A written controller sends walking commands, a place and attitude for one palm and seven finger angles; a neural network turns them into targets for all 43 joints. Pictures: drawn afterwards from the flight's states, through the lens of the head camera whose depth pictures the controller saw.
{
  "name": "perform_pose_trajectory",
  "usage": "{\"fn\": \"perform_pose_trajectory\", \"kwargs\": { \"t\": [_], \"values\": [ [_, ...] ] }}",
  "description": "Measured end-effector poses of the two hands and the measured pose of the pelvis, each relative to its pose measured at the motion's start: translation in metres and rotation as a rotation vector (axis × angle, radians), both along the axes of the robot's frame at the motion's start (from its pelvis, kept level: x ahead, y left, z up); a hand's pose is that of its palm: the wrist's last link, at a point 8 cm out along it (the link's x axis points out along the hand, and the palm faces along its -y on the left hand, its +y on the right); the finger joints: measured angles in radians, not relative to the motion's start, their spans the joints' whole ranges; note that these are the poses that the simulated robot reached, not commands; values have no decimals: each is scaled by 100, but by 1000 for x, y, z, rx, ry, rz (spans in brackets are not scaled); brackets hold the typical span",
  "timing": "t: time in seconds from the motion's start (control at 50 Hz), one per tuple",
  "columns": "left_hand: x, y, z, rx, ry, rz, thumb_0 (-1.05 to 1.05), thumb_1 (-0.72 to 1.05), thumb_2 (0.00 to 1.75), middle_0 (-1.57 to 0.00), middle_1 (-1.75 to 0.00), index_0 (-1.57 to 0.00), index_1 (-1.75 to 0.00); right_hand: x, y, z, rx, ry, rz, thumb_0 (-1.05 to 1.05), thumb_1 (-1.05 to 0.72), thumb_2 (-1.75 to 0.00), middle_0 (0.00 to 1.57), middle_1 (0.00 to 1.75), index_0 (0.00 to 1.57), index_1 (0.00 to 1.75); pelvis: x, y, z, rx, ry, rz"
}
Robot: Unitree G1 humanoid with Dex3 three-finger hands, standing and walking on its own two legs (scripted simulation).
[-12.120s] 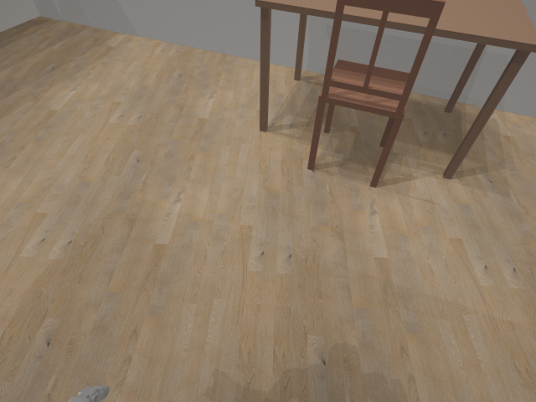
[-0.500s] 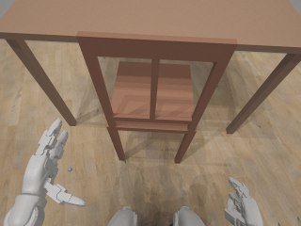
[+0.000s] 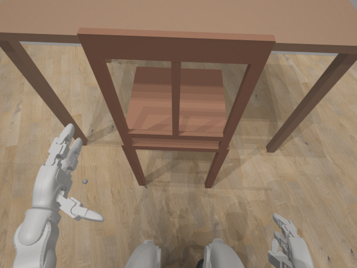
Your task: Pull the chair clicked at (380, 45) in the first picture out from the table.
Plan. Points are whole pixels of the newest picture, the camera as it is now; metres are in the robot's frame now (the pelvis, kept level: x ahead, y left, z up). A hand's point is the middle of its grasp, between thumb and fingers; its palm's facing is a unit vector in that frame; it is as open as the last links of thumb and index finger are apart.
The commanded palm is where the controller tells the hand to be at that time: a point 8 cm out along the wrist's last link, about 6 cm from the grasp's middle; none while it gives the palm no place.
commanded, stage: aim the fingers beside a spindle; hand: left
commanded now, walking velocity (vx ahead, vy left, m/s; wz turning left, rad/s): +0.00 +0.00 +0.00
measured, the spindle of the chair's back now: (175, 103) +0.51 +0.03 +0.01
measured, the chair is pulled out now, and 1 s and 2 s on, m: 0.00 0.00 0.00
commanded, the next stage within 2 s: none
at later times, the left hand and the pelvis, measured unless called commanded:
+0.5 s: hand (94, 168) +0.32 +0.20 +0.01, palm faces -0.02 -1.00 -0.03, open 16.9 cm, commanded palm +0.30 +0.26 +0.02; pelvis +0.00 +0.02 -0.01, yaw -1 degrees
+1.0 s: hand (104, 153) +0.36 +0.20 -0.01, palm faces +0.00 -1.00 -0.04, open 16.9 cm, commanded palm +0.34 +0.24 +0.00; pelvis -0.01 +0.02 -0.02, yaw -1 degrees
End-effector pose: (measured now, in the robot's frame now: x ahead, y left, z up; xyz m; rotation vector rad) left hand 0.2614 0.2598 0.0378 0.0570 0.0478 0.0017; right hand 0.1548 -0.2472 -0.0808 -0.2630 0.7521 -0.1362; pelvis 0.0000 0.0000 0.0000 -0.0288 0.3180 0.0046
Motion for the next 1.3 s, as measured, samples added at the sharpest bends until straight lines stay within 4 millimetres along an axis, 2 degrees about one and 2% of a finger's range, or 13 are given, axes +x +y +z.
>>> {"fn": "perform_pose_trajectory", "kwargs": {
  "t": [0.2,0.42,0.7,0.86,1.08,1.2,1.3],
  "values": [
    [15,1,-7,-6,3,6,-1,-50,30,-7,-8,-6,-8,-15,2,-6,0,46,-21,1,-90,-90,20,30,20,30,0,5,-2,2,17,-11],
    [28,1,-22,-25,-1,-9,-1,-50,30,-6,-8,-6,-8,-14,10,-14,-8,69,-6,1,-90,-90,20,30,20,30,-3,14,-8,-6,35,-8],
    [59,-7,-32,-23,-10,-11,-1,-50,30,-6,-8,-6,-8,-22,21,-28,8,123,-6,1,-90,-90,20,30,20,30,-7,21,-16,-7,62,-13],
    [75,-11,-38,-21,-20,-2,-1,-50,30,-7,-8,-6,-8,-36,17,-37,5,183,-27,1,-90,-90,20,30,20,30,-8,19,-20,-5,77,-18],
    [86,-14,-45,-18,-16,-1,-1,-50,30,-6,-8,-6,-8,-50,7,-44,-1,235,-53,1,-90,-90,20,30,20,30,-9,16,-24,-4,91,-20],
    [89,-21,-45,-17,-29,-11,-1,-50,30,-6,-8,-6,-8,-54,4,-45,3,243,-64,1,-90,-90,20,30,20,30,-10,14,-25,0,92,-26],
    [89,-14,-47,-8,-15,16,-1,-50,30,-7,-8,-6,-8,-55,3,-46,8,246,-64,1,-90,-90,20,30,20,30,-11,12,-25,2,93,-27]
  ]
}}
